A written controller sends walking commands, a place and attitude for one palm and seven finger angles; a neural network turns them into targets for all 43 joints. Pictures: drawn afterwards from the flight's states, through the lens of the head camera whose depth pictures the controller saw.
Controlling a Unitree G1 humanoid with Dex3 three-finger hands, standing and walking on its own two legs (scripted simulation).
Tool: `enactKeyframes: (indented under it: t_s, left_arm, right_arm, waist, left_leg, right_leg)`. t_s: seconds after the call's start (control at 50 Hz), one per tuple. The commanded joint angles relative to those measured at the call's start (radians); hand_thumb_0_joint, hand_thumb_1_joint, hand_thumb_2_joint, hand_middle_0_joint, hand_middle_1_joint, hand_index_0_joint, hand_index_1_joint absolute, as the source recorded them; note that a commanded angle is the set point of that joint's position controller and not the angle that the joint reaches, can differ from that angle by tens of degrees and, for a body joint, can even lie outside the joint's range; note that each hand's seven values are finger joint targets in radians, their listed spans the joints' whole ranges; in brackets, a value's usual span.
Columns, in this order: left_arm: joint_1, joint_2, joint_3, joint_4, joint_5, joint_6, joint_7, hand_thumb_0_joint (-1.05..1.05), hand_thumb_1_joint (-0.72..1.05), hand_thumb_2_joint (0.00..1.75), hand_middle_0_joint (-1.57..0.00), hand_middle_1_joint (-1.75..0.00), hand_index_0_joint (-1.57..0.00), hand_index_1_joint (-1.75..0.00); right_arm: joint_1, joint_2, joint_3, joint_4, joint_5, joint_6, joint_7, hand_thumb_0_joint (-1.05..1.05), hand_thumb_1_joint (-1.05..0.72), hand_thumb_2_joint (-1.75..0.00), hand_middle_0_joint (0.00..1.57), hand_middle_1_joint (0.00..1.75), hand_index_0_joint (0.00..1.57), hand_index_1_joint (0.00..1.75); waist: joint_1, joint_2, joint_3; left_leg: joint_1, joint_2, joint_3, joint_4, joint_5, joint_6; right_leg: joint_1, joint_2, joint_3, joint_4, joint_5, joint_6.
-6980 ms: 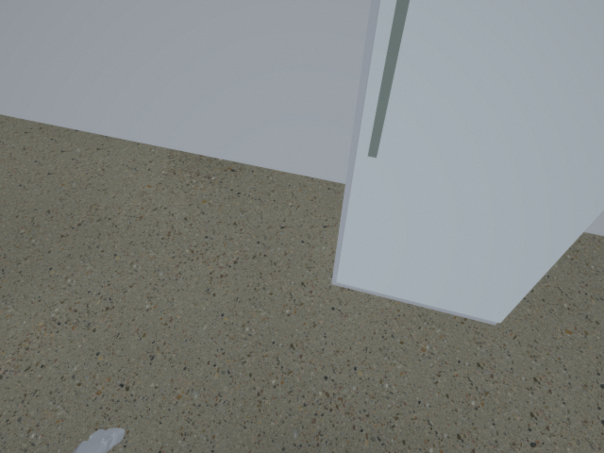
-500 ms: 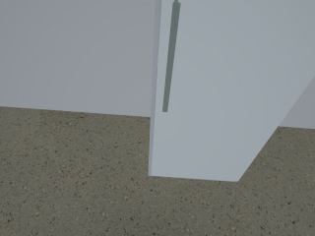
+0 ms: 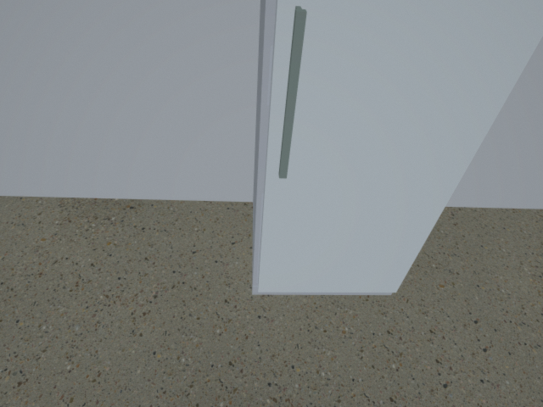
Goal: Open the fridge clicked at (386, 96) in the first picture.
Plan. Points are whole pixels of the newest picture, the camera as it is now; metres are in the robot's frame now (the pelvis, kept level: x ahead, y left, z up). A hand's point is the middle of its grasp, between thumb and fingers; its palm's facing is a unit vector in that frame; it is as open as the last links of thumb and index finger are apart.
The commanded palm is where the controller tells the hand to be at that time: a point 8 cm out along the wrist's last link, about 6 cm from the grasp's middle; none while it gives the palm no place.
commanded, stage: look again from close up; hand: left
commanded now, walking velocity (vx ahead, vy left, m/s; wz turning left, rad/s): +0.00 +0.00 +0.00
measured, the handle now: (289, 103) +0.73 -0.01 +0.15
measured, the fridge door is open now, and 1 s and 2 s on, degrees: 0 0 0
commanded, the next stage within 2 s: shuffle to correct the standing spot in 1.90 s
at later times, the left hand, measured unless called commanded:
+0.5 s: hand out of the picture -0.13 +0.20 -0.18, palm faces +0.06 -0.99 -0.16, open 7.4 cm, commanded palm none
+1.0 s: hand out of the picture -0.23 +0.21 -0.17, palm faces +0.07 -0.98 -0.18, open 7.4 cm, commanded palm none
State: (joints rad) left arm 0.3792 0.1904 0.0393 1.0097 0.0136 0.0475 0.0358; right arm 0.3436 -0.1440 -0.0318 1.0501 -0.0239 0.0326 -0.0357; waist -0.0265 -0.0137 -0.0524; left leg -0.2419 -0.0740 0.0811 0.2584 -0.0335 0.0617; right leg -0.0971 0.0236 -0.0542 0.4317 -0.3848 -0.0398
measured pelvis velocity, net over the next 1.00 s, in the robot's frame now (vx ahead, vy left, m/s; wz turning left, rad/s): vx -0.13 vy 0.05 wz -0.03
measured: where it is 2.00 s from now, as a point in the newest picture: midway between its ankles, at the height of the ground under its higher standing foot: outside the picture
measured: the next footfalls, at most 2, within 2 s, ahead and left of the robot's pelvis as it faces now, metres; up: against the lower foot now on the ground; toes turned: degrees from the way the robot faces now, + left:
right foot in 0.02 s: +0.01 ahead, -0.12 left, +0.00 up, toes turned -3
left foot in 0.22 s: +0.04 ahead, +0.10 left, +0.00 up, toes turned +1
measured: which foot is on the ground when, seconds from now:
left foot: down 0.00-0.04, up 0.06-0.20, down 0.22-0.88, up 0.90-1.00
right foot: up 0.00-0.00, down 0.02-0.26, up 0.28-0.44, down 0.46-1.00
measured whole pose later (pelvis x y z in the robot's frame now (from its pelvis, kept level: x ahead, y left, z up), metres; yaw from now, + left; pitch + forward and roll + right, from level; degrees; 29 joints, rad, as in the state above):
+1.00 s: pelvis -0.13 +0.05 +0.00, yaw -1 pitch +0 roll +0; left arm 0.50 0.10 0.03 1.15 0.03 0.04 0.05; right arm 0.32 -0.14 -0.06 1.09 -0.01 0.05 -0.02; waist 0.01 -0.01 -0.04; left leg -0.41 -0.03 0.02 0.85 -0.30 0.00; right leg -0.16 0.00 -0.08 0.40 -0.24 -0.05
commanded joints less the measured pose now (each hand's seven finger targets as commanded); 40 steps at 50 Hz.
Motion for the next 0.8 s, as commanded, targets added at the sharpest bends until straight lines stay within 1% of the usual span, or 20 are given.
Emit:
enactKeyframes:
  t_s: [0.0, 0.02, 0.04, 0.1, 0.16, 0.18, 0.2, 0.22, 0.26, 0.3, 0.36, 0.42, 0.46, 0.5, 0.54, 0.6, 0.68, 0.7, 0.74, 0.78]
  left_arm:
    - [0.168, 0.105, 0.025, 0.020, 0.011, -0.007, 0.029, 0.00, 0.90, 0.90, -0.20, -0.30, -0.20, -0.30]
    - [0.072, 0.151, 0.038, -0.016, 0.015, -0.010, 0.030, 0.00, 0.90, 0.90, -0.20, -0.30, -0.20, -0.30]
    - [-0.067, 0.144, 0.041, -0.058, 0.013, -0.023, 0.034, 0.00, 0.90, 0.90, -0.20, -0.30, -0.20, -0.30]
    - [-0.206, 0.146, 0.031, -0.107, 0.014, -0.051, 0.029, 0.00, 0.90, 0.90, -0.20, -0.30, -0.20, -0.30]
    - [-0.049, 0.092, 0.014, -0.044, 0.012, -0.036, 0.016, 0.00, 0.90, 0.90, -0.20, -0.30, -0.20, -0.30]
    - [0.018, 0.058, 0.007, -0.024, 0.003, -0.027, 0.011, 0.00, 0.90, 0.90, -0.20, -0.30, -0.20, -0.30]
    - [0.074, 0.031, 0.005, -0.016, -0.003, -0.025, 0.003, 0.00, 0.90, 0.90, -0.20, -0.30, -0.20, -0.30]
    - [0.094, 0.020, 0.003, -0.006, -0.002, -0.025, -0.002, 0.00, 0.90, 0.90, -0.20, -0.30, -0.20, -0.30]
    - [0.108, 0.018, 0.006, 0.033, 0.016, -0.005, -0.003, 0.00, 0.90, 0.90, -0.20, -0.30, -0.20, -0.30]
    - [0.125, 0.007, 0.001, 0.036, 0.015, -0.005, -0.003, 0.00, 0.90, 0.90, -0.20, -0.30, -0.20, -0.30]
    - [0.153, -0.026, -0.004, 0.049, 0.004, -0.018, -0.001, 0.00, 0.90, 0.90, -0.20, -0.30, -0.20, -0.30]
    - [0.198, -0.011, -0.003, 0.072, 0.005, -0.029, 0.010, 0.00, 0.90, 0.90, -0.20, -0.30, -0.20, -0.30]
    - [0.193, 0.015, -0.001, 0.066, 0.009, -0.035, 0.016, 0.00, 0.90, 0.90, -0.20, -0.30, -0.20, -0.30]
    - [0.154, 0.028, -0.001, 0.061, 0.008, -0.045, 0.016, 0.00, 0.90, 0.90, -0.20, -0.30, -0.20, -0.30]
    - [0.093, 0.017, -0.004, 0.047, 0.006, -0.045, 0.018, 0.00, 0.90, 0.90, -0.20, -0.30, -0.20, -0.30]
    - [0.077, 0.006, -0.012, 0.047, 0.006, -0.046, 0.018, 0.00, 0.90, 0.90, -0.20, -0.30, -0.20, -0.30]
    - [0.242, -0.025, -0.010, 0.100, 0.018, -0.022, 0.011, 0.00, 0.90, 0.90, -0.20, -0.30, -0.20, -0.30]
    - [0.305, -0.030, -0.005, 0.122, 0.024, -0.013, 0.011, 0.00, 0.90, 0.90, -0.20, -0.30, -0.20, -0.30]
    - [0.406, -0.042, 0.002, 0.147, 0.020, -0.001, 0.012, 0.00, 0.90, 0.90, -0.20, -0.30, -0.20, -0.30]
    - [0.446, -0.059, 0.006, 0.156, 0.012, -0.001, 0.012, 0.00, 0.90, 0.90, -0.20, -0.30, -0.20, -0.30]
  right_arm:
    - [0.070, -0.107, -0.034, -0.002, 0.021, 0.002, -0.005, 0.00, -0.90, -0.90, 0.20, 0.30, 0.20, 0.30]
    - [0.064, -0.097, -0.040, -0.013, 0.011, 0.008, -0.002, 0.00, -0.90, -0.90, 0.20, 0.30, 0.20, 0.30]
    - [0.082, -0.109, -0.050, -0.016, 0.006, 0.011, 0.007, 0.00, -0.90, -0.90, 0.20, 0.30, 0.20, 0.30]
    - [0.100, -0.122, -0.054, -0.018, 0.020, 0.006, 0.024, 0.00, -0.90, -0.90, 0.20, 0.30, 0.20, 0.30]
    - [0.130, -0.020, -0.014, 0.003, 0.014, -0.019, 0.017, 0.00, -0.90, -0.90, 0.20, 0.30, 0.20, 0.30]
    - [0.122, -0.049, -0.011, -0.004, 0.008, -0.032, 0.010, 0.00, -0.90, -0.90, 0.20, 0.30, 0.20, 0.30]
    - [0.095, -0.097, -0.018, -0.021, 0.004, -0.039, 0.000, 0.00, -0.90, -0.90, 0.20, 0.30, 0.20, 0.30]
    - [0.037, -0.126, -0.019, -0.043, 0.002, -0.036, -0.009, 0.00, -0.90, -0.90, 0.20, 0.30, 0.20, 0.30]
    - [-0.013, -0.131, -0.020, -0.032, 0.002, -0.035, -0.006, 0.00, -0.90, -0.90, 0.20, 0.30, 0.20, 0.30]
    - [-0.015, -0.136, -0.019, -0.035, 0.003, -0.035, -0.006, 0.00, -0.90, -0.90, 0.20, 0.30, 0.20, 0.30]
    - [0.012, -0.131, -0.020, -0.011, 0.000, -0.024, -0.004, 0.00, -0.90, -0.90, 0.20, 0.30, 0.20, 0.30]
    - [0.052, -0.091, -0.021, 0.018, 0.010, -0.017, 0.000, 0.00, -0.90, -0.90, 0.20, 0.30, 0.20, 0.30]
    - [0.057, -0.049, -0.011, 0.021, 0.013, -0.015, 0.002, 0.00, -0.90, -0.90, 0.20, 0.30, 0.20, 0.30]
    - [0.073, -0.036, -0.011, 0.022, 0.010, -0.013, 0.006, 0.00, -0.90, -0.90, 0.20, 0.30, 0.20, 0.30]
    - [0.084, -0.023, -0.009, 0.036, 0.012, -0.007, 0.006, 0.00, -0.90, -0.90, 0.20, 0.30, 0.20, 0.30]
    - [0.106, -0.026, -0.006, 0.040, 0.013, -0.007, 0.007, 0.00, -0.90, -0.90, 0.20, 0.30, 0.20, 0.30]
    - [0.039, -0.095, -0.018, 0.024, 0.003, -0.008, 0.001, 0.00, -0.90, -0.90, 0.20, 0.30, 0.20, 0.30]
    - [0.006, -0.118, -0.024, 0.016, 0.005, -0.008, 0.000, 0.00, -0.90, -0.90, 0.20, 0.30, 0.20, 0.30]
    - [-0.045, -0.132, -0.028, -0.002, 0.004, -0.004, 0.002, 0.00, -0.90, -0.90, 0.20, 0.30, 0.20, 0.30]
    - [-0.058, -0.135, -0.033, -0.003, 0.001, 0.006, 0.002, 0.00, -0.90, -0.90, 0.20, 0.30, 0.20, 0.30]
  waist:
    - [0.024, -0.122, 0.146]
    - [-0.007, -0.182, 0.170]
    - [-0.042, -0.208, 0.183]
    - [-0.075, -0.120, 0.199]
    - [-0.019, 0.016, 0.226]
    - [0.011, 0.179, 0.230]
    - [0.047, 0.294, 0.215]
    - [0.074, 0.286, 0.209]
    - [0.079, 0.231, 0.186]
    - [0.079, 0.127, 0.157]
    - [0.066, 0.051, 0.138]
    - [0.050, 0.037, 0.151]
    - [0.031, -0.003, 0.161]
    - [0.001, -0.071, 0.104]
    - [-0.022, -0.112, 0.149]
    - [-0.032, -0.038, 0.191]
    - [0.047, 0.197, 0.259]
    - [0.075, 0.250, 0.227]
    - [0.112, 0.226, 0.156]
    - [0.118, 0.123, 0.131]
  left_leg:
    - [-0.056, 0.068, -0.074, 0.125, -0.342, -0.145]
    - [0.068, 0.047, -0.061, 0.385, -0.292, -0.108]
    - [0.056, 0.070, -0.097, 0.555, -0.293, -0.081]
    - [0.025, 0.110, -0.120, 0.647, -0.332, -0.051]
    - [0.040, 0.109, -0.072, 0.168, -0.275, -0.053]
    - [-0.015, 0.162, -0.221, 0.043, -0.315, -0.035]
    - [-0.093, 0.267, -0.363, -0.043, -0.401, 0.005]
    - [-0.250, 0.319, -0.406, -0.124, -0.573, 0.042]
    - [-0.324, 0.296, -0.434, -0.219, -0.710, 0.034]
    - [-0.264, 0.305, -0.412, -0.218, -0.635, 0.042]
    - [-0.112, 0.274, -0.334, -0.171, -0.503, 0.038]
    - [-0.104, 0.179, -0.223, -0.087, -0.402, -0.044]
    - [-0.059, 0.115, -0.147, 0.003, -0.335, -0.075]
    - [0.082, 0.107, -0.120, 0.115, -0.242, -0.069]
    - [0.136, 0.111, -0.115, 0.215, -0.205, -0.060]
    - [0.115, 0.131, -0.140, 0.188, -0.253, -0.052]
    - [-0.234, 0.230, -0.321, -0.200, -0.691, -0.049]
    - [-0.300, 0.254, -0.340, -0.261, -0.720, -0.055]
    - [-0.298, 0.256, -0.294, -0.295, -0.644, -0.071]
    - [-0.237, 0.232, -0.228, -0.253, -0.570, -0.080]
  right_leg:
    - [-0.055, -0.193, 0.173, -0.242, -0.042, -0.086]
    - [-0.320, -0.297, 0.250, -0.332, -0.216, -0.148]
    - [-0.425, -0.324, 0.273, -0.361, -0.228, -0.163]
    - [-0.456, -0.270, 0.188, -0.293, -0.097, -0.121]
    - [-0.338, -0.190, 0.151, -0.095, -0.086, -0.055]
    - [-0.321, -0.112, 0.122, 0.010, -0.063, -0.017]
    - [-0.262, -0.070, 0.050, 0.087, 0.005, 0.023]
    - [-0.136, -0.064, 0.030, 0.118, 0.023, 0.035]
    - [-0.047, -0.040, 0.036, 0.269, 0.023, 0.031]
    - [-0.081, -0.044, 0.044, 0.315, -0.004, 0.026]
    - [-0.076, -0.040, 0.005, 0.083, -0.022, 0.018]
    - [0.008, -0.065, 0.038, -0.135, 0.084, -0.002]
    - [-0.109, -0.143, 0.134, -0.172, -0.035, -0.039]
    - [-0.251, -0.165, 0.157, -0.205, -0.115, -0.048]
    - [-0.368, -0.180, 0.161, -0.223, -0.144, -0.043]
    - [-0.415, -0.151, 0.138, -0.175, -0.158, -0.028]
    - [-0.138, -0.015, 0.000, 0.060, -0.046, 0.013]
    - [-0.048, -0.003, -0.033, 0.169, -0.023, 0.012]
    - [0.024, 0.016, -0.059, 0.266, -0.058, 0.005]
    - [0.054, 0.018, -0.076, 0.130, -0.057, -0.003]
